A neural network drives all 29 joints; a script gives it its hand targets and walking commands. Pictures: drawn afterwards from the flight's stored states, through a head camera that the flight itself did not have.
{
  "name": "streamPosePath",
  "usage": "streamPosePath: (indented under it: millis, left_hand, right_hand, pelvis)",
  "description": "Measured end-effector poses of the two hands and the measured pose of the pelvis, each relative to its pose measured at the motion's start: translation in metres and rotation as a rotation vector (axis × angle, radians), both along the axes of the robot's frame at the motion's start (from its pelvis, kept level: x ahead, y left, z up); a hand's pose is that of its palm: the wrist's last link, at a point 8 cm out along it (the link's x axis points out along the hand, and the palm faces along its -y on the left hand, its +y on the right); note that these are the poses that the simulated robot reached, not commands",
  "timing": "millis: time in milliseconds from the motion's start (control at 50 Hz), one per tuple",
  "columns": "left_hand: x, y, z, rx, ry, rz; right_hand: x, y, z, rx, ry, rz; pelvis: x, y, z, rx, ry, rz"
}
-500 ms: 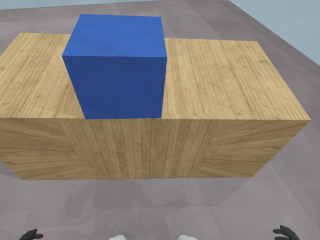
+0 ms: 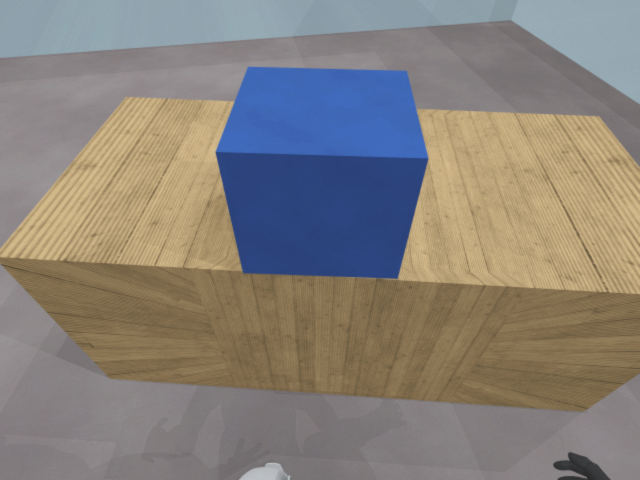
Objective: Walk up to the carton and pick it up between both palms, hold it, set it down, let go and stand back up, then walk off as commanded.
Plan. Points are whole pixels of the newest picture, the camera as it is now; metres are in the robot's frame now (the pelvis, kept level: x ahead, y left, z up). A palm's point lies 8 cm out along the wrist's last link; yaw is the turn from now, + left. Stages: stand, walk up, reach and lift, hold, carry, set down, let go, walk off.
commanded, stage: walk up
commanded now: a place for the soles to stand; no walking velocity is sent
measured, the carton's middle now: (323, 173) +0.66 +0.04 +0.01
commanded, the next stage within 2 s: stand in 2.00 s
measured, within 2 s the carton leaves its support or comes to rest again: neither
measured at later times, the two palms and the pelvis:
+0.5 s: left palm (112, 405) +0.24 +0.30 -0.07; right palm out of the picture +0.13 -0.37 -0.05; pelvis +0.10 -0.02 +0.01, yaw -1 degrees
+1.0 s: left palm (88, 381) +0.27 +0.36 -0.09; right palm (577, 399) +0.27 -0.31 -0.03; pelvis +0.18 +0.03 +0.01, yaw +0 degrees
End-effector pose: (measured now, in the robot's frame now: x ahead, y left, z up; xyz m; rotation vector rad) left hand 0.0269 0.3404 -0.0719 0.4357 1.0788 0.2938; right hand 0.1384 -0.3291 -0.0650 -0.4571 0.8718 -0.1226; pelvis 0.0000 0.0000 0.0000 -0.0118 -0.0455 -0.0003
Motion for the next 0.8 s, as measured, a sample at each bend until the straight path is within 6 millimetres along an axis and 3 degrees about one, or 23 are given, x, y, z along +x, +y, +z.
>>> streamPosePath:
  millis: [80,220,320,420,500,600,720,800]
  left_hand:
    - [0.05,0.009,-0.002,-0.029,-0.052,-0.064]
    - [0.131,-0.001,-0.01,-0.091,-0.133,-0.163]
    - [0.174,-0.018,-0.015,-0.129,-0.17,-0.193]
    - [0.202,-0.032,-0.01,-0.11,-0.158,-0.211]
    - [0.211,-0.04,0.001,-0.066,-0.145,-0.201]
    - [0.189,-0.026,0.019,-0.009,-0.096,-0.121]
    - [0.158,0.003,0.029,0.036,-0.037,-0.032]
    - [0.161,0.025,0.019,0.023,-0.019,-0.003]
  right_hand:
    - [-0.014,0.01,0.013,-0.016,-0.016,-0.087]
    - [-0.034,-0.001,0.043,-0.091,-0.017,-0.183]
    - [-0.036,-0.012,0.049,-0.12,0.017,-0.211]
    - [-0.024,-0.027,0.038,-0.099,0.054,-0.219]
    - [-0.003,-0.036,0.015,-0.052,0.092,-0.2]
    - [0.047,-0.025,0.0,0.003,0.099,-0.119]
    - [0.111,-0.004,-0.006,0.014,0.062,-0.013]
    - [0.14,0.02,-0.005,0.008,0.046,0.016]
  pelvis:
    - [0.02,0.014,0.006,-0.016,-0.046,0.0]
    - [0.048,0.018,0.013,-0.007,-0.085,-0.02]
    - [0.067,0.01,0.012,0.006,-0.088,-0.028]
    - [0.088,-0.004,0.01,0.028,-0.065,-0.033]
    - [0.104,-0.018,0.007,0.017,-0.036,-0.024]
    - [0.12,-0.021,0.013,0.021,-0.005,-0.01]
    - [0.135,-0.003,0.012,0.009,0.006,0.0]
    - [0.149,0.018,0.007,-0.013,0.02,0.005]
